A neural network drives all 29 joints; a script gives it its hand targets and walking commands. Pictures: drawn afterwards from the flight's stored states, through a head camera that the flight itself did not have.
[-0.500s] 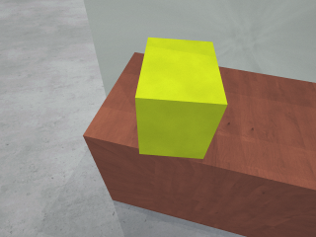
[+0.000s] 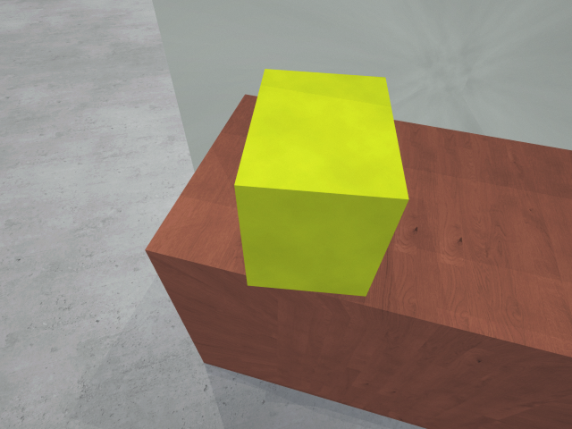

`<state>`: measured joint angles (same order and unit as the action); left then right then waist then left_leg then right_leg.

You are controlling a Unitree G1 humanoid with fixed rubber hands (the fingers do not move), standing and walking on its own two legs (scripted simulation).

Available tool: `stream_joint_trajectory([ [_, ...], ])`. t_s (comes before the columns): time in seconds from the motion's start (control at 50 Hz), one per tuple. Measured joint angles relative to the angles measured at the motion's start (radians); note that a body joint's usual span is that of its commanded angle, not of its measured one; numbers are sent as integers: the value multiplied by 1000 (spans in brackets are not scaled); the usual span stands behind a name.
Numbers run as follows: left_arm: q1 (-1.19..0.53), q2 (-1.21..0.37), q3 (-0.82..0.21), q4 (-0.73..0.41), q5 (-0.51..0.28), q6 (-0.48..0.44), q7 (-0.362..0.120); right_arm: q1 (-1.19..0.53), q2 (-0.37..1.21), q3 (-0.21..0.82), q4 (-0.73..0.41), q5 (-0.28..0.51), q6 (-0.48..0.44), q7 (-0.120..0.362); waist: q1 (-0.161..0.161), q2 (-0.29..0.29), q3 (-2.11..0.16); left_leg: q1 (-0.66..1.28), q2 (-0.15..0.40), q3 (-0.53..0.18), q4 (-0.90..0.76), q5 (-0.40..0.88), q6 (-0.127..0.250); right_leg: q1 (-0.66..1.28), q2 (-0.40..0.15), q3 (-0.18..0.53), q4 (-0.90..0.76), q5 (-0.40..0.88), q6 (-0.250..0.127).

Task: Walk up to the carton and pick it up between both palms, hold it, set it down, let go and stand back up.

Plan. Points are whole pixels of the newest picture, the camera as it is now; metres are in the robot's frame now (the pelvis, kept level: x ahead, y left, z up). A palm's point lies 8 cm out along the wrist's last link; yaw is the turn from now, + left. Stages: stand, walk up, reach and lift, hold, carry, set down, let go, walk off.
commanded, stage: stand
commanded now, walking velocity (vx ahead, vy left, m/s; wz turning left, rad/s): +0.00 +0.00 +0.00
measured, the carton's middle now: (315, 182) +0.48 -0.03 +0.05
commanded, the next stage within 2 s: none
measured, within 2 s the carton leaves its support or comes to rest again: neither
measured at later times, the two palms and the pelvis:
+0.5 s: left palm out of the picture -0.01 +0.20 -0.15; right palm out of the picture +0.01 -0.22 -0.15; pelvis +0.02 -0.01 +0.00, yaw +0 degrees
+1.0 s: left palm out of the picture -0.01 +0.19 -0.15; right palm out of the picture +0.03 -0.23 -0.15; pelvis +0.02 -0.02 -0.01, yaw +1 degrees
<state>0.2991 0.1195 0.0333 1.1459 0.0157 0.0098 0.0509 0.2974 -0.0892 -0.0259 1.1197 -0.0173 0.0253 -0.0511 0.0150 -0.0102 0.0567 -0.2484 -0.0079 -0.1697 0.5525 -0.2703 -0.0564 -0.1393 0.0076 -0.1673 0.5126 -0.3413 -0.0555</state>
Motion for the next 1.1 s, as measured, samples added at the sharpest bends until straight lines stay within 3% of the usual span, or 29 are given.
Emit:
stream_joint_trajectory([
  [1.1,0,9,-2,-19,3,5,1,-60,-23,10,9,8,19,-11,10,9,42,28,37,14,45,-62,-31,43,20,-29,37,-70,-31],
])
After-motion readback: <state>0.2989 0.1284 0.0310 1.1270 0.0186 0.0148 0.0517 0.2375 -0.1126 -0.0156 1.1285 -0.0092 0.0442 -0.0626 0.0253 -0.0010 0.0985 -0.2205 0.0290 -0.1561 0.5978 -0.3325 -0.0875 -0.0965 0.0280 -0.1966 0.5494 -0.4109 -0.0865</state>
